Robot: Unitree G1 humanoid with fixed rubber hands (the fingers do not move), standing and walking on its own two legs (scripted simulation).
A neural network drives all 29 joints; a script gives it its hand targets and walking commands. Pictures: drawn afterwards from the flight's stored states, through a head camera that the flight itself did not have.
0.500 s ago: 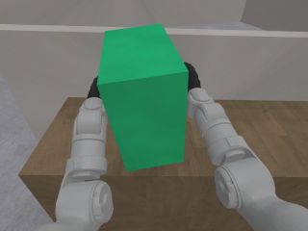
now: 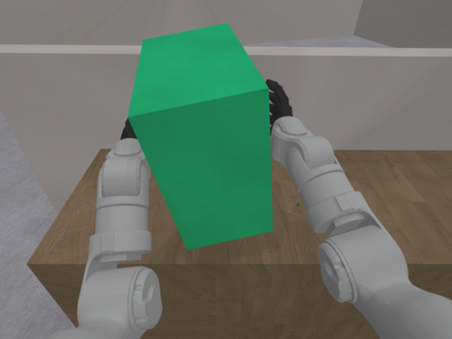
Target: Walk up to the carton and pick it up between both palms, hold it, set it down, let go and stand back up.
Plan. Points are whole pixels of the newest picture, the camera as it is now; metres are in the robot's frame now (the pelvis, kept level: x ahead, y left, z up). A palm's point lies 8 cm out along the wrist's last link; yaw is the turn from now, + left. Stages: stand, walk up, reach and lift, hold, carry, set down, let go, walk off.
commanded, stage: reach and lift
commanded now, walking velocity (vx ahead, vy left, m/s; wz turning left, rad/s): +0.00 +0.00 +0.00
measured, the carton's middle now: (207, 134) +0.42 +0.00 +0.22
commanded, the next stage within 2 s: hold in 0.50 s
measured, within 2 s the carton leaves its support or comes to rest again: neither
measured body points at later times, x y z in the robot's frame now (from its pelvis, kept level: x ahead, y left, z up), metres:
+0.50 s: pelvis +0.00 -0.01 +0.00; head -0.08 +0.01 +0.44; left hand +0.39 +0.13 +0.25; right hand +0.39 -0.13 +0.28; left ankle +0.02 +0.12 -0.75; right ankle +0.01 -0.13 -0.75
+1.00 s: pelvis -0.01 -0.01 +0.00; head -0.10 +0.00 +0.44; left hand +0.37 +0.13 +0.27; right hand +0.38 -0.12 +0.31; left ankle +0.02 +0.12 -0.75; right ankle +0.01 -0.13 -0.75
